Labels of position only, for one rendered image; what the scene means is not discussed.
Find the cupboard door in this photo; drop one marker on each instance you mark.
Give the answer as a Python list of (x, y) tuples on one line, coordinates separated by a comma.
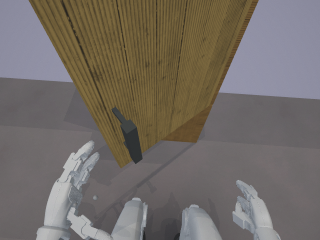
[(159, 62)]

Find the robot right forearm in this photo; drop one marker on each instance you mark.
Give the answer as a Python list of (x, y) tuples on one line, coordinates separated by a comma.
[(265, 233)]

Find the left robot hand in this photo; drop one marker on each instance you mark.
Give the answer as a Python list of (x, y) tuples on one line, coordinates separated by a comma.
[(67, 190)]

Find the robot left forearm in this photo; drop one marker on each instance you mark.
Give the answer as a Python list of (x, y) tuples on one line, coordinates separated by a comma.
[(52, 233)]

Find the right robot hand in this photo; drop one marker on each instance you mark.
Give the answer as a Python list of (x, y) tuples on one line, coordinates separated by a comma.
[(256, 214)]

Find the left robot thigh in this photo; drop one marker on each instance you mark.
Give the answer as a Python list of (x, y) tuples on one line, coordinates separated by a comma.
[(131, 221)]

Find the right robot thigh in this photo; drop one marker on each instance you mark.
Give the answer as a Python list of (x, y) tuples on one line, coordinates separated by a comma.
[(198, 225)]

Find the handle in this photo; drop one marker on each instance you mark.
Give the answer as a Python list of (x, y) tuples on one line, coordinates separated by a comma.
[(130, 133)]

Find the robot thigh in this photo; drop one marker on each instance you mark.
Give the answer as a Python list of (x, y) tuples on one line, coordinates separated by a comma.
[(131, 221), (198, 225)]

